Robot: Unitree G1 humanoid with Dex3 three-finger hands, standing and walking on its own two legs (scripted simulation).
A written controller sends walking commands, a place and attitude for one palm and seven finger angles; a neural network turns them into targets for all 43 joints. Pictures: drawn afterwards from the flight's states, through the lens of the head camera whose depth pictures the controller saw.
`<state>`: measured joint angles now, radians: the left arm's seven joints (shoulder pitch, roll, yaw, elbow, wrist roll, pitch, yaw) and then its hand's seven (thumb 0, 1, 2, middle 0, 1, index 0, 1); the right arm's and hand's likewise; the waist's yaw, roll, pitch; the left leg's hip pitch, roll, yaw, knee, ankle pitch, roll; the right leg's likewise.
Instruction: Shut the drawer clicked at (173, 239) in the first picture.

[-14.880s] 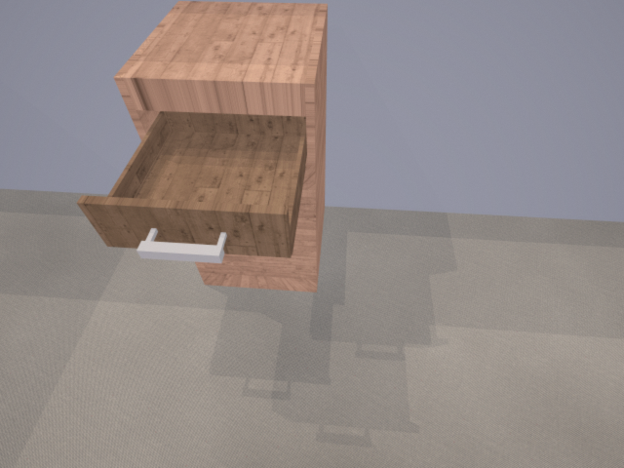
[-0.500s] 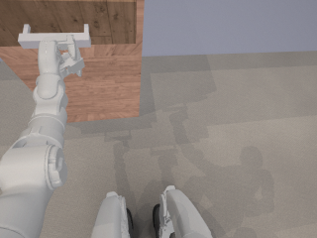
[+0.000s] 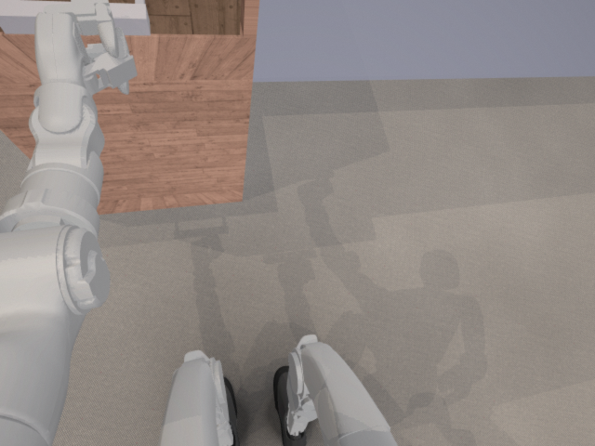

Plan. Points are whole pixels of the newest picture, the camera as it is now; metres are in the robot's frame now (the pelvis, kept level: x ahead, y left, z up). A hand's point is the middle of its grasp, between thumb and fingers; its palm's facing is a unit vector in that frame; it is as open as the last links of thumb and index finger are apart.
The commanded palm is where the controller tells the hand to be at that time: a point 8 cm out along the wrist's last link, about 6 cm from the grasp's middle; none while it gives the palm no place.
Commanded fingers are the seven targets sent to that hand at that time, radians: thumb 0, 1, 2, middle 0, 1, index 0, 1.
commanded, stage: push the drawer shut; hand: left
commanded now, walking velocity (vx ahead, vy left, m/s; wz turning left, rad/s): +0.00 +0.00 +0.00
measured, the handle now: (77, 5) +0.65 +0.18 +0.07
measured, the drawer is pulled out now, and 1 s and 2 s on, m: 0.00 0.00 0.00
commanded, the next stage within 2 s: pull the fist back off the drawer in 0.06 s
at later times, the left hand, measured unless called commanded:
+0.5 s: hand (126, 55) +0.58 +0.13 +0.06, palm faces +0.05 -1.00 -0.06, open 3.3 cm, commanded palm +0.58 +0.14 +0.07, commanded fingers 0.00 0.90 0.90 -1.40 -1.60 -1.40 -1.60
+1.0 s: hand (125, 58) +0.58 +0.13 +0.07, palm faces +0.05 -1.00 -0.03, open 3.3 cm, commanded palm +0.53 +0.17 +0.08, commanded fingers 0.00 0.90 0.90 -1.40 -1.60 -1.40 -1.60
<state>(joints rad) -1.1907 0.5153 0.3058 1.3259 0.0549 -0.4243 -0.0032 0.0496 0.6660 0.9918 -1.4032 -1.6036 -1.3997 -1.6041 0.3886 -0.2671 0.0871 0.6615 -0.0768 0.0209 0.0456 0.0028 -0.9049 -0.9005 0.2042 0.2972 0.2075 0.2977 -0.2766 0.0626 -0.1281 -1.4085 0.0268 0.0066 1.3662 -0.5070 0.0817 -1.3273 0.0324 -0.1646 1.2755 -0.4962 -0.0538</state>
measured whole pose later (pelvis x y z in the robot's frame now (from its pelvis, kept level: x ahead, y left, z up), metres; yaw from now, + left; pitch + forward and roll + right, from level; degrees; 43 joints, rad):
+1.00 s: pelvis +0.03 -0.01 +0.02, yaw +0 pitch +30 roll -4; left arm -0.97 0.42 0.35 1.14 -0.02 -0.44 -0.03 0.02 0.87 0.91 -1.40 -1.60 -1.40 -1.60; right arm 0.37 -0.26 0.06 0.61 -0.05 0.06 0.07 0.00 -0.91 -0.90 0.20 0.30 0.21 0.30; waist -0.22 0.06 -0.14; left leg -1.27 0.04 0.04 1.29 -0.54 0.07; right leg -1.21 0.06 -0.12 1.21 -0.52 -0.06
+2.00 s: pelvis +0.06 -0.01 +0.14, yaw +2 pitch -4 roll -1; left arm 0.36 0.32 0.15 -0.25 -0.08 -0.05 0.09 0.02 0.89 0.90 -1.41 -1.60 -1.40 -1.60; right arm 0.19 -0.24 0.07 0.56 0.02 0.00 -0.06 0.01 -0.90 -0.90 0.20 0.30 0.21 0.30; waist 0.04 0.07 0.00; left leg -0.12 -0.03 0.06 0.45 -0.26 0.06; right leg -0.09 0.04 -0.06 0.42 -0.26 -0.04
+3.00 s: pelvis +0.02 +0.01 +0.14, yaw +1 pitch +0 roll -1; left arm 0.64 0.42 0.38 -0.57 -0.05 -0.20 0.13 0.02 0.89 0.90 -1.41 -1.60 -1.40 -1.60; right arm 0.19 -0.24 -0.01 0.54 0.00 -0.01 -0.07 0.01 -0.90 -0.90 0.20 0.30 0.21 0.30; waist 0.01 0.02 0.02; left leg -0.29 -0.05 0.10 0.51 -0.22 0.09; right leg -0.29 0.01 -0.03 0.52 -0.23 -0.01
